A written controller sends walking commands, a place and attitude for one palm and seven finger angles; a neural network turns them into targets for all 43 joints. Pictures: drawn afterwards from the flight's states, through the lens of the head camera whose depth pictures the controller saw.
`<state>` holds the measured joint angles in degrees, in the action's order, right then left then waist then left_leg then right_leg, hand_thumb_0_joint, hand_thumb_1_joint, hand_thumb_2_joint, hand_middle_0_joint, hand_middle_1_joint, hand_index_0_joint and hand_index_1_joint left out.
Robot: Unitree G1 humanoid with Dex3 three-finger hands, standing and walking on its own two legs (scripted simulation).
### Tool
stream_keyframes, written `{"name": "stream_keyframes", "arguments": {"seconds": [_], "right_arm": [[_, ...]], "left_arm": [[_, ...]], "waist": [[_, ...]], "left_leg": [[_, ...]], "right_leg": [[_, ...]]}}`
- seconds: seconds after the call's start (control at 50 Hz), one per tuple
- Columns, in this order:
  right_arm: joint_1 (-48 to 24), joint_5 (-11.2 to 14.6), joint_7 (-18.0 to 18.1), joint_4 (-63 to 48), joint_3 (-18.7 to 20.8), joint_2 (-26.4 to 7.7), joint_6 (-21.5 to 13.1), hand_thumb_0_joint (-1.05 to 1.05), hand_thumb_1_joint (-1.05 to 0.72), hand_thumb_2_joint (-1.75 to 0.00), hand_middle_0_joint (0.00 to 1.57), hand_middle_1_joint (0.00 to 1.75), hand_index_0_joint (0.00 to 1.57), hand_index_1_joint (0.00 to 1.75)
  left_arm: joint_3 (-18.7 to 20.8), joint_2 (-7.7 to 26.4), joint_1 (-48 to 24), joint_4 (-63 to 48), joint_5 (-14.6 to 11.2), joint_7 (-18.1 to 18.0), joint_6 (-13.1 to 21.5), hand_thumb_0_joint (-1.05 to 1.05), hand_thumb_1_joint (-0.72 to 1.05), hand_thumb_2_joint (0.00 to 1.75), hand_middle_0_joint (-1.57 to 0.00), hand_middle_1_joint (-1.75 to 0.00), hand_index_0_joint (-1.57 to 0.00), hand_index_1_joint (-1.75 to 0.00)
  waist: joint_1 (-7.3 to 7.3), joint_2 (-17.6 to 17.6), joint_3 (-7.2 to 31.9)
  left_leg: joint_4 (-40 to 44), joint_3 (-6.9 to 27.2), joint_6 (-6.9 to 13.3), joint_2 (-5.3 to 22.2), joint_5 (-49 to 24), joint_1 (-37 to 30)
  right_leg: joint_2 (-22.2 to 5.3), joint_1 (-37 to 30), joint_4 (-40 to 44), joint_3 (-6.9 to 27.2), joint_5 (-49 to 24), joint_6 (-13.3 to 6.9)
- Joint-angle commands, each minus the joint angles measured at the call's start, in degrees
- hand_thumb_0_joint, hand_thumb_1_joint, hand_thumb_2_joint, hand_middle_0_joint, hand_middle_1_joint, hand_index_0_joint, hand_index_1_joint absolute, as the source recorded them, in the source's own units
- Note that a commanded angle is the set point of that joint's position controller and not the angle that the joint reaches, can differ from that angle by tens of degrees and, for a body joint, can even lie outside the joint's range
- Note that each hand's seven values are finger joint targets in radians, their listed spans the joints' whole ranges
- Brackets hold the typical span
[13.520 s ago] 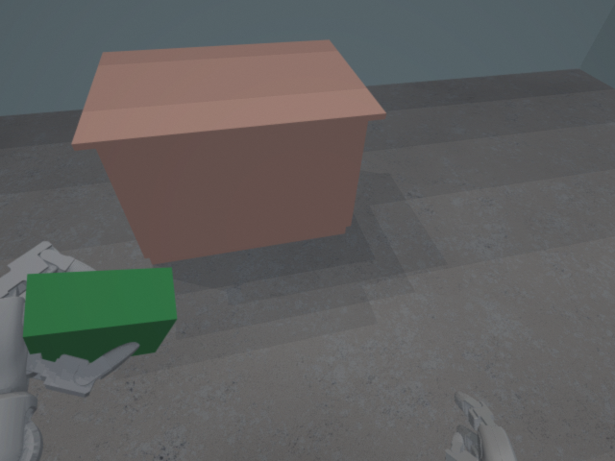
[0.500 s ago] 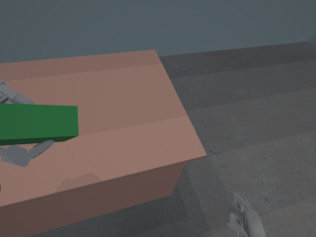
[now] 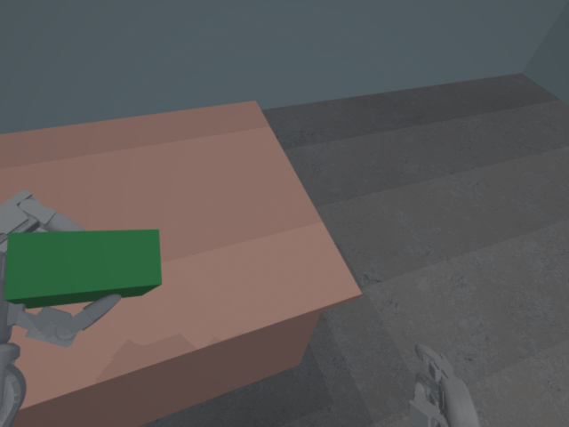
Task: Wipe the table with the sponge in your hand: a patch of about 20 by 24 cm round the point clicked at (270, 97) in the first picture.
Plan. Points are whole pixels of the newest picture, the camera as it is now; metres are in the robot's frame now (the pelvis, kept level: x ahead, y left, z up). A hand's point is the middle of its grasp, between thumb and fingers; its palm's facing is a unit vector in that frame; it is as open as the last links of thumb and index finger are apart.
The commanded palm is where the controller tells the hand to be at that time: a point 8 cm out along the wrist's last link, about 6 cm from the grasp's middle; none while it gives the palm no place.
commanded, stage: come to a stop and stand still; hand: left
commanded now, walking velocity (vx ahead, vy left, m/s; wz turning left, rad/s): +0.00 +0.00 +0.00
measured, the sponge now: (109, 269) +0.23 +0.22 +0.15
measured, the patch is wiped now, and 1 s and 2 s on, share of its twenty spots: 0.00 0.00 0.00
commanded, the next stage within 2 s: look again from close up in 0.28 s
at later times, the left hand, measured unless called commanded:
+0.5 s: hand (61, 279) +0.21 +0.25 +0.16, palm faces +0.37 -0.86 -0.34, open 9.5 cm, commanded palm +0.15 +0.28 +0.17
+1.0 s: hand (61, 267) +0.23 +0.26 +0.15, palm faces +0.35 -0.78 -0.51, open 9.5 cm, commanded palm +0.15 +0.28 +0.17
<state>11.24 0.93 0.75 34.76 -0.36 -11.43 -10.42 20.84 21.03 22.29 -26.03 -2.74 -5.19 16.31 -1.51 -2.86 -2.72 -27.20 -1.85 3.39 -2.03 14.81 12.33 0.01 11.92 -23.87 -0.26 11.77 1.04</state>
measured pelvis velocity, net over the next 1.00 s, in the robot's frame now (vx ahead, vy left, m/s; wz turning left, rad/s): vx -0.02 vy -0.01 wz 0.01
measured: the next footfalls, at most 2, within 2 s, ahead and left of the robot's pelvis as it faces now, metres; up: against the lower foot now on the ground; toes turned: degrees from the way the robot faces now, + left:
none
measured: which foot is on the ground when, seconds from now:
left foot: down 0.00-1.00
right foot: down 0.00-1.00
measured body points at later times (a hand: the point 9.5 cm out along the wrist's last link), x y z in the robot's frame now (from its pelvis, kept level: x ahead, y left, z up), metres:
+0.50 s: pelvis -0.01 +0.00 +0.00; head +0.01 +0.03 +0.45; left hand +0.19 +0.29 +0.18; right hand +0.17 -0.22 -0.07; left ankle +0.00 +0.07 -0.74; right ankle +0.01 -0.13 -0.74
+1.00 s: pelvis -0.02 -0.01 +0.00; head -0.01 -0.01 +0.44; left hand +0.20 +0.30 +0.18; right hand +0.17 -0.23 -0.09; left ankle +0.00 +0.07 -0.74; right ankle +0.00 -0.13 -0.74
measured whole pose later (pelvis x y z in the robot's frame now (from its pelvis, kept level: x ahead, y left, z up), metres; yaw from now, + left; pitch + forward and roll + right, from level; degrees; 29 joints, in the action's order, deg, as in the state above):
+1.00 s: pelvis -0.02 -0.01 +0.00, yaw +1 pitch -1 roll +0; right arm 9.3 0.0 -0.5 35.9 -2.1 -13.8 -5.1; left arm 21.3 25.3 13.8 -18.7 1.8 -0.5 -1.4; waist -1.2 1.0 -0.8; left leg -29.5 -1.3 2.8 -2.5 14.2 14.7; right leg 0.6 14.4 -29.2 0.5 14.2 -0.2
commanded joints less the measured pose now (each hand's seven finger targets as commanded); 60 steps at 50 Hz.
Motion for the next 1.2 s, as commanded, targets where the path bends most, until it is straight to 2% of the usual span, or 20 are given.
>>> {"name": "stream_keyframes", "arguments": {"seconds": [0.0,0.06,0.34,0.46,0.74,0.76,0.78,0.8,0.82,0.84,0.86,0.88,0.9,0.94,0.96,1.02,1.04,1.06,1.1,1.18], "right_arm": [[-4.0,-0.1,0.7,-9.4,2.5,-7.1,-1.6,0.00,-0.90,-0.90,0.20,0.30,0.20,0.30],[-4.9,-0.2,0.9,-10.0,2.4,-7.0,-1.2,0.00,-0.90,-0.90,0.20,0.30,0.20,0.30],[-4.5,-0.4,1.4,-10.4,2.2,-7.1,-0.3,0.00,-0.90,-0.90,0.20,0.30,0.20,0.30],[-5.2,-0.3,1.5,-10.5,2.4,-7.0,-0.4,0.00,-0.90,-0.90,0.20,0.30,0.20,0.30],[-4.2,-0.2,1.7,-10.0,2.7,-7.5,-0.3,0.00,-0.90,-0.90,0.20,0.30,0.20,0.30],[5.8,3.7,5.3,-17.8,-7.9,-11.6,1.3,0.00,-0.90,-0.90,0.20,0.30,0.20,0.30],[-3.6,-4.0,4.1,-5.4,1.8,-6.2,-0.6,0.00,-0.90,-0.90,0.20,0.30,0.20,0.30],[-2.1,-2.9,0.9,-7.3,2.7,-10.5,-0.9,0.00,-0.90,-0.90,0.20,0.30,0.20,0.30],[-3.3,-2.2,0.4,-6.7,3.3,-10.9,-0.9,0.00,-0.90,-0.90,0.20,0.30,0.20,0.30],[-3.8,-1.5,0.7,-6.0,3.3,-12.0,-0.4,0.00,-0.90,-0.90,0.20,0.30,0.20,0.30],[-5.5,-0.7,-0.1,-6.3,2.3,-11.6,0.5,0.00,-0.90,-0.90,0.20,0.30,0.20,0.30],[-6.2,-0.6,-0.7,-7.1,2.3,-11.5,0.9,0.00,-0.90,-0.90,0.20,0.30,0.20,0.30],[-7.7,-0.6,-1.0,-7.8,2.1,-11.4,1.6,0.00,-0.90,-0.90,0.20,0.30,0.20,0.30],[-9.4,-1.1,-1.2,-8.7,1.7,-10.7,3.1,0.00,-0.90,-0.90,0.20,0.30,0.20,0.30],[-10.3,-1.0,-1.2,-9.3,1.4,-10.5,3.6,0.00,-0.90,-0.90,0.20,0.30,0.20,0.30],[-9.6,-2.4,0.0,-8.8,2.1,-9.4,3.9,0.00,-0.90,-0.90,0.20,0.30,0.20,0.30],[-9.5,-2.6,0.4,-8.3,2.1,-9.1,3.8,0.00,-0.90,-0.90,0.20,0.30,0.20,0.30],[-8.9,-2.3,0.6,-7.9,2.1,-9.3,3.9,0.00,-0.90,-0.90,0.20,0.30,0.20,0.30],[-7.7,-2.3,0.8,-6.8,2.2,-8.4,3.4,0.00,-0.90,-0.90,0.20,0.30,0.20,0.30],[-7.6,-1.5,2.1,-7.0,2.1,-9.8,3.4,0.00,-0.90,-0.90,0.20,0.30,0.20,0.30]], "left_arm": [[5.5,9.2,-4.4,-12.0,-0.6,-1.3,2.5,0.00,0.10,1.30,-1.20,-1.60,-1.20,-1.60],[6.5,10.6,-4.8,-15.0,-0.7,-1.4,2.4,0.00,0.10,1.30,-1.20,-1.60,-1.20,-1.60],[3.6,8.1,-5.5,-12.8,0.0,-1.5,0.5,0.00,0.10,1.30,-1.20,-1.60,-1.20,-1.60],[6.1,10.1,-3.5,-14.1,0.0,-1.6,0.6,0.00,0.10,1.30,-1.20,-1.60,-1.20,-1.60],[4.4,8.1,-2.5,-11.9,0.1,-1.5,0.5,0.00,0.10,1.30,-1.20,-1.60,-1.20,-1.60],[19.1,52.5,-52.9,-31.7,1.7,-1.6,8.1,0.00,0.10,1.30,-1.20,-1.60,-1.20,-1.60],[16.9,24.7,-37.3,-1.6,9.7,0.6,-2.3,0.00,0.10,1.30,-1.20,-1.60,-1.20,-1.60],[4.3,15.5,-23.7,5.5,3.6,1.6,-6.1,0.00,0.10,1.30,-1.20,-1.60,-1.20,-1.60],[4.1,10.2,-23.8,0.3,0.9,3.5,-8.1,0.00,0.10,1.30,-1.20,-1.60,-1.20,-1.60],[6.2,13.0,-18.0,2.8,-1.3,4.6,-11.2,0.00,0.10,1.30,-1.20,-1.60,-1.20,-1.60],[2.9,9.6,-12.3,5.8,-1.5,5.8,-14.7,0.00,0.10,1.30,-1.20,-1.60,-1.20,-1.60],[0.8,8.9,-10.9,0.5,0.2,6.5,-15.6,0.00,0.10,1.30,-1.20,-1.60,-1.20,-1.60],[0.6,10.4,-8.0,-2.2,2.5,6.4,-16.3,0.00,0.10,1.30,-1.20,-1.60,-1.20,-1.60],[0.7,12.5,-6.4,-7.0,6.3,4.8,-15.2,0.00,0.10,1.30,-1.20,-1.60,-1.20,-1.60],[4.9,16.8,-7.2,-10.1,6.7,3.3,-13.5,0.00,0.10,1.30,-1.20,-1.60,-1.20,-1.60],[10.8,20.2,-7.4,-11.6,6.9,-0.3,-6.8,0.00,0.10,1.30,-1.20,-1.60,-1.20,-1.60],[11.3,20.9,-9.5,-11.2,7.2,-1.4,-5.2,0.00,0.10,1.30,-1.20,-1.60,-1.20,-1.60],[14.2,25.1,-13.3,-11.9,7.9,-2.8,-4.5,0.00,0.10,1.30,-1.20,-1.60,-1.20,-1.60],[10.0,20.6,-14.5,-5.8,9.4,-4.0,-4.0,0.00,0.10,1.30,-1.20,-1.60,-1.20,-1.60],[5.6,20.8,-17.4,1.4,10.9,-2.2,-8.7,0.00,0.10,1.30,-1.20,-1.60,-1.20,-1.60]], "waist": [[0.08,7.1,9.8],[0.09,8.3,10.5],[0.32,7.2,9.3],[0.17,7.1,9.3],[0.46,5.8,7.8],[4.01,25.0,5.5],[-1.13,17.2,11.0],[0.18,14.9,10.3],[-1.13,13.7,15.4],[-2.32,12.7,14.7],[-2.28,9.0,12.8],[-2.44,4.5,13.3],[-2.51,4.2,12.2],[-1.50,4.0,9.3],[-1.65,5.2,10.1],[-1.34,3.8,12.6],[-1.07,4.7,12.1],[-0.87,7.8,11.6],[0.20,10.1,9.7],[0.71,9.1,8.7]], "left_leg": [[6.0,5.8,-4.0,6.5,-16.1,1.0],[6.2,5.5,-3.8,6.4,-15.3,0.5],[8.0,5.5,-3.5,6.3,-9.7,1.1],[8.7,5.6,-3.2,6.4,-6.5,2.5],[9.2,6.0,-3.1,6.3,-4.3,3.2],[11.2,10.5,0.2,7.7,3.7,16.9],[6.4,6.6,-7.2,5.5,-6.1,-2.7],[5.2,8.1,-9.1,4.2,-18.1,-5.0],[2.9,5.8,-7.8,3.9,-18.8,-9.5],[2.3,4.9,-7.2,3.4,-19.5,-8.6],[2.6,4.5,-7.4,3.5,-19.5,-6.9],[2.9,4.4,-6.5,3.6,-20.0,-5.1],[3.0,3.9,-5.6,3.9,-19.7,-4.2],[3.2,4.0,-4.2,3.6,-13.2,-1.5],[2.8,3.4,-3.6,3.2,-10.3,-1.1],[0.6,3.3,-2.8,2.5,-6.9,0.3],[-0.1,3.2,-2.6,2.2,-5.1,1.1],[-0.5,2.7,-2.4,2.0,-2.8,1.0],[-1.9,2.9,-2.4,1.4,-0.4,2.5],[-3.0,1.6,-1.7,0.3,3.6,4.9]], "right_leg": [[-2.5,-7.4,0.2,2.2,-13.9,-1.9],[-2.3,-7.8,0.4,2.3,-14.0,-1.9],[-2.3,-8.1,2.6,2.6,-12.0,-1.7],[-2.1,-9.1,2.6,2.4,-10.5,-1.6],[-2.4,-8.1,3.5,2.9,-8.5,-1.8],[3.6,-16.0,-9.4,-0.2,2.9,1.8],[3.2,0.3,-9.6,-2.4,1.8,-3.1],[2.8,6.4,-6.7,-4.5,1.1,-3.8],[2.6,6.0,-4.7,-3.7,-2.4,-3.2],[2.1,3.3,-3.7,-4.1,-5.6,-3.2],[3.0,2.3,-3.2,-5.0,-6.0,-3.2],[2.5,1.0,-3.3,-5.8,-7.7,-2.9],[2.4,1.0,-3.5,-5.6,-7.6,-2.8],[2.4,2.5,-3.7,-5.2,-4.3,-2.5],[3.0,2.1,-3.7,-4.4,-2.7,-2.8],[2.7,3.5,-4.4,-4.1,0.5,-2.2],[2.5,4.4,-4.4,-3.7,2.0,-2.1],[2.7,5.9,-3.9,-2.8,3.8,-2.3],[1.9,7.6,-3.9,-2.6,5.3,-2.2],[0.3,7.6,-1.5,-0.4,9.4,-1.8]]}}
